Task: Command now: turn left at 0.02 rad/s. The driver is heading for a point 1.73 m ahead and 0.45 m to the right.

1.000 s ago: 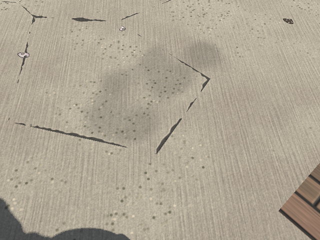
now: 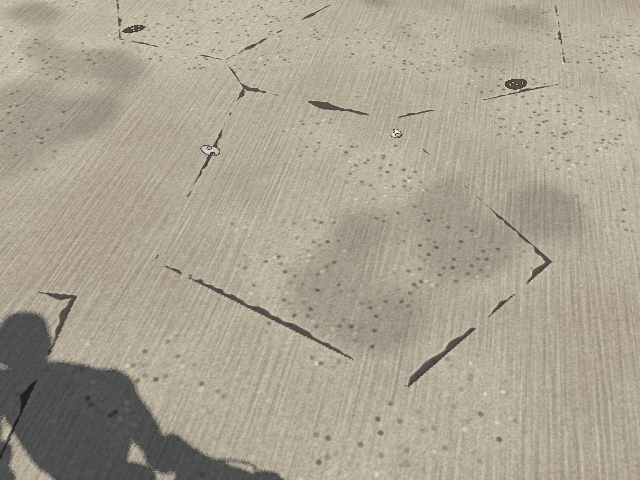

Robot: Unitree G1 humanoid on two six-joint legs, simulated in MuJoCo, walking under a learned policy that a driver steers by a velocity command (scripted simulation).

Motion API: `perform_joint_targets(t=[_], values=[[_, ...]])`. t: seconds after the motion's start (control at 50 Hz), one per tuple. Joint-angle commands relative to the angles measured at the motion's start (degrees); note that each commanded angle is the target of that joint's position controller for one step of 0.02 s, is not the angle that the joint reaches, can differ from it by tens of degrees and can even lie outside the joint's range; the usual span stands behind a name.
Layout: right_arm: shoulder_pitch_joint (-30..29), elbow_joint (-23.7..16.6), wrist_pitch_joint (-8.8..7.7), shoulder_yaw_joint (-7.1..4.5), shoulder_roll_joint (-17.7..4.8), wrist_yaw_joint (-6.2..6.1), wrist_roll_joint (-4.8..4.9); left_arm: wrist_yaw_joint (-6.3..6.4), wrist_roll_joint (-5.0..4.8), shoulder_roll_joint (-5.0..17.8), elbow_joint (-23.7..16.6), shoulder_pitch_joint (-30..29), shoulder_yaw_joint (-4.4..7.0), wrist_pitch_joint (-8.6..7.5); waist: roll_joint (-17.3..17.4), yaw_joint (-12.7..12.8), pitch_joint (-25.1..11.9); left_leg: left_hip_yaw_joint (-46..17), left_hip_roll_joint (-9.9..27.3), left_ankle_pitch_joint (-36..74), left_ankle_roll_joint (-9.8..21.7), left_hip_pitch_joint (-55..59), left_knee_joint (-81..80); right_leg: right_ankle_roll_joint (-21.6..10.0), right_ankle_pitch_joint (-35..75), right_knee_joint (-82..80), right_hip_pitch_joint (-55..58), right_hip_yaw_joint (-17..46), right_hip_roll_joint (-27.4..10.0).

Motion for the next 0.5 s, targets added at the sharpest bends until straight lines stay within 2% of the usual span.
perform_joint_targets(t=[0.02, 0.24, 0.5], values=[[1.3, -0.3, -0.61, -1.07, -6.3, -0.29, 0.01, 0.34, -0.04, 5.0, 0.0, 1.0, 0.78, -0.48, 0.4, -0.4, 1.3, -7.1, 7.8, 4.0, 1.4, -6.3, -5.5, -1.2, 3.6, -1.8, 3.2, 5.2, -4.6], [5.0, 3.9, -0.69, -0.27, -4.3, -0.71, -0.05, 0.89, -0.16, 3.5, 4.3, 1.9, 0.25, -0.23, 0.7, -0.5, 1.7, -6.0, 7.4, 7.3, 1.2, -6.0, -4.4, -1.6, 4.4, -1.0, 3.1, 5.1, -4.8], [8.0, 6.3, -0.75, 0.01, -2.1, -1.07, -0.12, 1.31, -0.22, 1.5, 6.9, 2.8, -0.05, -0.18, 0.6, -0.8, 2.5, -5.4, 7.3, 8.7, 1.1, -5.5, -3.5, -1.8, 4.8, -0.5, 2.4, 5.0, -4.7]])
